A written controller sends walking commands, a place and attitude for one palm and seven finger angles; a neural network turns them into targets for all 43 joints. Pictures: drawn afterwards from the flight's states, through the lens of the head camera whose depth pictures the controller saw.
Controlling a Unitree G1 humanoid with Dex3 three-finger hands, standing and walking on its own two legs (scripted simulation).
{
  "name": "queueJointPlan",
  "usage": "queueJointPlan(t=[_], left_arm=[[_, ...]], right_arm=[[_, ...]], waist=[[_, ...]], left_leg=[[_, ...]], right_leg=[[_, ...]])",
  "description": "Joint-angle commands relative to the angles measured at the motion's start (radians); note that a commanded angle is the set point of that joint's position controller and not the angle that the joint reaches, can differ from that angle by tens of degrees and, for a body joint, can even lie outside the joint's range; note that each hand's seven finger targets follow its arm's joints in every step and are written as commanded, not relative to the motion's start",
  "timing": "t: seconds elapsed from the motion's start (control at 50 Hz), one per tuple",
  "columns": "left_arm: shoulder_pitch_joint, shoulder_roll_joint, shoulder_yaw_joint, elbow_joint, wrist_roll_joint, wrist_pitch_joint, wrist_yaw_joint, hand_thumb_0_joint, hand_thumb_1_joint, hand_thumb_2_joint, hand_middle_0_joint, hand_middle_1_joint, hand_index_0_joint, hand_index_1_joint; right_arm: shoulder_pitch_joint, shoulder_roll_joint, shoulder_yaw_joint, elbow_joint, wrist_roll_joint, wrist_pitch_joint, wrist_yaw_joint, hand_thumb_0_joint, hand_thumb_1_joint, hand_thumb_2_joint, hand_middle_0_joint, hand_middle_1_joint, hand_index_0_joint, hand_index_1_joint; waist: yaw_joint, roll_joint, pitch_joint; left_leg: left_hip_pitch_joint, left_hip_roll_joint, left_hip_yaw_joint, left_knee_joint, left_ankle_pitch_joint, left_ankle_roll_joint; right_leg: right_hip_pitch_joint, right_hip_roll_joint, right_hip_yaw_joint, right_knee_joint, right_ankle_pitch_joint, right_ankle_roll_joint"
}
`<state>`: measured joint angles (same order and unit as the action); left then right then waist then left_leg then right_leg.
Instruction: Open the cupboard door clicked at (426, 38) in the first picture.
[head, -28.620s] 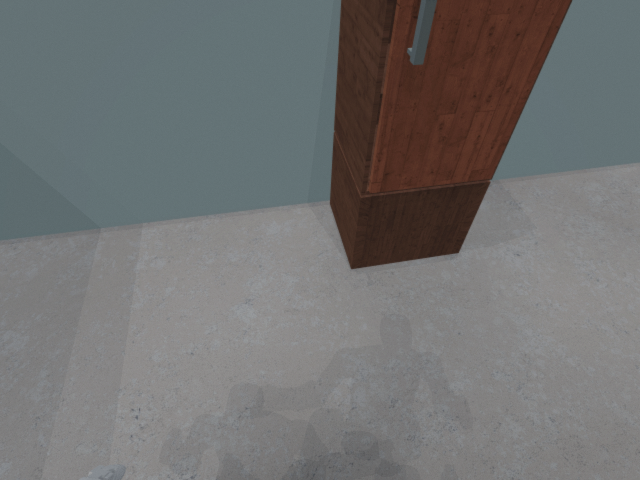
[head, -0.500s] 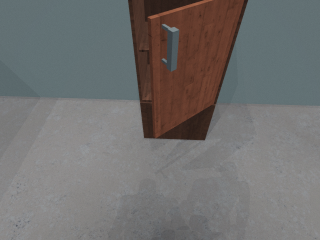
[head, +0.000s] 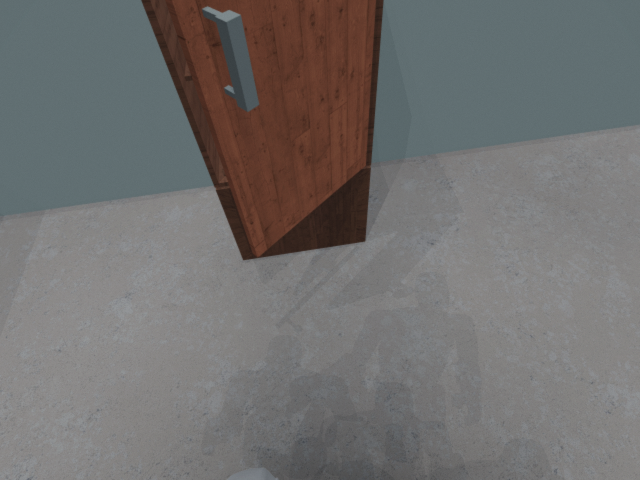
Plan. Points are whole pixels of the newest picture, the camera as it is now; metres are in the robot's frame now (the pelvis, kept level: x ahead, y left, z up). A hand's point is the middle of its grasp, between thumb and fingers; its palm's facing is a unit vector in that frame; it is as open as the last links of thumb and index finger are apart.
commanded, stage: walk to a spot facing it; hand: left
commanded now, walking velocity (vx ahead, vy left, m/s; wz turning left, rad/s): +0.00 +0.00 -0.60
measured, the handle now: (229, 60) +0.63 +0.18 +0.17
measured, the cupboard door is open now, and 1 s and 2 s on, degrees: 39 39 39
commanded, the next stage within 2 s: none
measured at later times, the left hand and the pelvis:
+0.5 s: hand out of the picture +0.11 +0.22 -0.17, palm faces -0.19 -0.96 -0.21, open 7.4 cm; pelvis +0.02 +0.03 +0.01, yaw -16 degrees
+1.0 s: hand (263, 413) +0.22 +0.12 -0.15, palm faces -0.58 -0.77 -0.26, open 7.4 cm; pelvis +0.01 +0.01 +0.01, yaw -36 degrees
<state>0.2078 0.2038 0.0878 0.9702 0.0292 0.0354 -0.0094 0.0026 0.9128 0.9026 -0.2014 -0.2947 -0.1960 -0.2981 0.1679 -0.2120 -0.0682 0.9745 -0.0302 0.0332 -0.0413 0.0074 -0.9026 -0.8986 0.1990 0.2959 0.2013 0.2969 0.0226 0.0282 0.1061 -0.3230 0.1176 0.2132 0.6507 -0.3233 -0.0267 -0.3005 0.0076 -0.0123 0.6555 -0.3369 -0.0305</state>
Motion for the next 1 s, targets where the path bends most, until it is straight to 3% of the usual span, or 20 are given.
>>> queueJointPlan(t=[0.0,0.04,0.1,0.32,0.4,0.42,0.44,0.46,0.48,0.56,0.68,0.74,0.76,0.78,0.8,0.82,0.84,0.88,0.92,0.98], left_arm=[[0.132,0.22,0.049,-0.03,-0.003,-0.019,0.033,0.0,0.9,0.9,-0.2,-0.3,-0.2,-0.3],[0.059,0.178,0.038,-0.054,-0.007,-0.023,0.041,0.0,0.9,0.9,-0.2,-0.3,-0.2,-0.3],[0.077,0.168,0.037,-0.059,-0.01,-0.029,0.047,0.0,0.9,0.9,-0.2,-0.3,-0.2,-0.3],[0.097,0.195,0.05,-0.082,-0.001,-0.019,0.041,0.0,0.9,0.9,-0.2,-0.3,-0.2,-0.3],[0.002,0.186,0.048,-0.109,-0.011,-0.012,0.037,0.0,0.9,0.9,-0.2,-0.3,-0.2,-0.3],[-0.004,0.147,0.04,-0.126,-0.019,-0.009,0.032,0.0,0.9,0.9,-0.2,-0.3,-0.2,-0.3],[0.03,0.095,0.027,-0.142,-0.025,-0.008,0.017,0.0,0.9,0.9,-0.2,-0.3,-0.2,-0.3],[0.016,0.12,0.026,-0.163,-0.012,-0.013,0.011,0.0,0.9,0.9,-0.2,-0.3,-0.2,-0.3],[-0.015,0.124,0.03,-0.157,0.003,-0.012,0.003,0.0,0.9,0.9,-0.2,-0.3,-0.2,-0.3],[-0.032,0.1,0.027,-0.147,-0.009,0.002,-0.023,0.0,0.9,0.9,-0.2,-0.3,-0.2,-0.3],[-0.107,0.081,0.006,-0.165,-0.011,-0.002,-0.034,0.0,0.9,0.9,-0.2,-0.3,-0.2,-0.3],[-0.028,0.107,0.011,-0.139,-0.013,-0.012,-0.029,0.0,0.9,0.9,-0.2,-0.3,-0.2,-0.3],[0.035,0.153,0.019,-0.119,-0.01,-0.02,-0.023,0.0,0.9,0.9,-0.2,-0.3,-0.2,-0.3],[0.089,0.272,0.043,-0.104,0.001,-0.031,-0.005,0.0,0.9,0.9,-0.2,-0.3,-0.2,-0.3],[0.136,0.327,0.047,-0.087,-0.013,-0.027,0.01,0.0,0.9,0.9,-0.2,-0.3,-0.2,-0.3],[0.106,0.305,0.044,-0.096,-0.009,-0.018,0.019,0.0,0.9,0.9,-0.2,-0.3,-0.2,-0.3],[0.03,0.27,0.043,-0.112,-0.005,-0.012,0.027,0.0,0.9,0.9,-0.2,-0.3,-0.2,-0.3],[-0.068,0.222,0.03,-0.146,-0.002,-0.006,0.033,0.0,0.9,0.9,-0.2,-0.3,-0.2,-0.3],[-0.079,0.224,0.027,-0.149,0.001,-0.008,0.029,0.0,0.9,0.9,-0.2,-0.3,-0.2,-0.3],[-0.086,0.236,0.032,-0.146,0.003,-0.004,0.021,0.0,0.9,0.9,-0.2,-0.3,-0.2,-0.3]], right_arm=[[-0.085,-0.087,-0.029,-0.119,0.014,0.01,0.01,0.0,-0.9,-0.9,0.2,0.3,0.2,0.3],[-0.079,-0.081,-0.026,-0.112,0.013,0.009,0.009,0.0,-0.9,-0.9,0.2,0.3,0.2,0.3],[-0.072,-0.062,-0.017,-0.112,0.016,0.007,0.007,0.0,-0.9,-0.9,0.2,0.3,0.2,0.3],[-0.131,-0.065,-0.011,-0.174,0.03,-0.008,-0.001,0.0,-0.9,-0.9,0.2,0.3,0.2,0.3],[0.01,-0.073,-0.01,-0.139,0.035,-0.024,-0.01,0.0,-0.9,-0.9,0.2,0.3,0.2,0.3],[0.058,-0.125,-0.017,-0.128,0.027,-0.035,-0.016,0.0,-0.9,-0.9,0.2,0.3,0.2,0.3],[0.069,-0.226,-0.034,-0.137,0.01,-0.04,-0.017,0.0,-0.9,-0.9,0.2,0.3,0.2,0.3],[0.075,-0.244,-0.032,-0.164,0.007,-0.029,-0.018,0.0,-0.9,-0.9,0.2,0.3,0.2,0.3],[0.08,-0.223,-0.025,-0.163,-0.008,-0.035,-0.018,0.0,-0.9,-0.9,0.2,0.3,0.2,0.3],[0.021,-0.166,-0.007,-0.181,-0.005,-0.037,-0.016,0.0,-0.9,-0.9,0.2,0.3,0.2,0.3],[0.109,-0.199,-0.026,-0.135,-0.006,-0.03,-0.004,0.0,-0.9,-0.9,0.2,0.3,0.2,0.3],[0.085,-0.212,-0.031,-0.136,0.001,-0.025,0.004,0.0,-0.9,-0.9,0.2,0.3,0.2,0.3],[0.081,-0.202,-0.031,-0.145,0.009,-0.023,0.012,0.0,-0.9,-0.9,0.2,0.3,0.2,0.3],[0.074,-0.123,-0.016,-0.176,0.02,-0.02,0.018,0.0,-0.9,-0.9,0.2,0.3,0.2,0.3],[0.003,-0.124,-0.007,-0.208,0.024,-0.008,0.013,0.0,-0.9,-0.9,0.2,0.3,0.2,0.3],[-0.009,-0.112,-0.01,-0.202,0.024,0.002,0.011,0.0,-0.9,-0.9,0.2,0.3,0.2,0.3],[0.003,-0.117,-0.012,-0.184,0.022,0.005,0.008,0.0,-0.9,-0.9,0.2,0.3,0.2,0.3],[0.034,-0.119,-0.013,-0.156,0.02,0.006,0.016,0.0,-0.9,-0.9,0.2,0.3,0.2,0.3],[0.044,-0.091,-0.009,-0.143,0.018,0.008,0.02,0.0,-0.9,-0.9,0.2,0.3,0.2,0.3],[0.08,-0.079,-0.008,-0.141,0.022,0.001,0.019,0.0,-0.9,-0.9,0.2,0.3,0.2,0.3]], waist=[[0.045,-0.233,-0.045],[0.007,-0.178,-0.063],[0.009,-0.114,-0.153],[0.026,-0.166,-0.167],[-0.053,-0.126,-0.194],[-0.07,-0.011,-0.201],[-0.052,0.285,-0.206],[-0.052,0.233,-0.16],[-0.061,0.149,-0.136],[-0.014,0.174,-0.124],[-0.061,0.207,-0.128],[-0.012,0.169,-0.149],[0.018,0.082,-0.178],[0.041,-0.249,-0.203],[0.087,-0.316,-0.182],[0.07,-0.255,-0.146],[0.033,-0.332,-0.135],[-0.012,-0.255,-0.131],[-0.025,-0.162,-0.116],[-0.032,-0.183,-0.115]], left_leg=[[-0.265,-0.061,-0.205,0.468,-0.252,-0.014],[-0.301,-0.047,-0.243,0.52,-0.152,-0.026],[-0.272,-0.059,-0.236,0.471,-0.106,-0.041],[-0.19,-0.105,-0.25,0.225,-0.14,-0.03],[0.109,-0.108,-0.246,-0.156,0.054,-0.016],[0.281,0.009,-0.346,-0.289,0.121,0.021],[0.385,0.286,-0.616,-0.35,0.288,0.133],[0.281,0.401,-0.654,-0.343,0.336,0.224],[0.225,0.365,-0.642,-0.338,0.421,0.245],[0.205,0.19,-0.299,-0.266,0.601,0.161],[0.203,0.203,-0.197,-0.226,0.57,0.134],[0.149,0.192,-0.15,-0.113,0.495,0.076],[0.057,0.161,-0.113,0.0,0.398,0.03],[-0.19,0.027,-0.007,0.239,-0.005,-0.039],[-0.26,-0.032,-0.122,0.42,-0.362,-0.046],[-0.28,-0.02,-0.203,0.499,-0.317,-0.034],[-0.306,-0.01,-0.22,0.526,-0.25,-0.035],[-0.211,-0.008,-0.199,0.479,-0.153,-0.043],[-0.132,-0.036,-0.174,0.358,-0.139,-0.045],[-0.055,-0.071,-0.156,0.176,-0.121,-0.036]], right_leg=[[0.119,-0.317,0.494,-0.354,0.387,-0.182],[0.185,-0.253,0.413,-0.284,0.529,-0.176],[0.286,-0.215,0.36,-0.237,0.69,-0.157],[0.282,-0.191,0.487,-0.228,0.705,-0.185],[0.103,-0.117,0.452,-0.144,0.615,-0.096],[-0.07,-0.027,0.373,-0.072,0.381,-0.039],[-0.263,0.098,0.188,0.127,-0.178,0.032],[-0.268,0.049,0.091,0.323,-0.314,0.065],[-0.286,0.041,0.083,0.457,-0.296,0.074],[-0.264,-0.023,0.02,0.5,-0.148,0.095],[-0.103,-0.007,-0.078,0.143,-0.114,0.07],[0.08,0.005,-0.093,-0.104,0.064,0.041],[0.236,-0.035,-0.042,-0.215,0.223,0.016],[0.408,-0.301,0.31,-0.295,0.511,-0.078],[0.32,-0.432,0.427,-0.303,0.664,-0.19],[0.242,-0.371,0.408,-0.305,0.455,-0.206],[0.217,-0.31,0.393,-0.309,0.348,-0.187],[0.123,-0.25,0.288,-0.296,0.302,-0.151],[0.055,-0.226,0.288,-0.293,0.302,-0.147],[0.029,-0.204,0.321,-0.292,0.233,-0.144]])
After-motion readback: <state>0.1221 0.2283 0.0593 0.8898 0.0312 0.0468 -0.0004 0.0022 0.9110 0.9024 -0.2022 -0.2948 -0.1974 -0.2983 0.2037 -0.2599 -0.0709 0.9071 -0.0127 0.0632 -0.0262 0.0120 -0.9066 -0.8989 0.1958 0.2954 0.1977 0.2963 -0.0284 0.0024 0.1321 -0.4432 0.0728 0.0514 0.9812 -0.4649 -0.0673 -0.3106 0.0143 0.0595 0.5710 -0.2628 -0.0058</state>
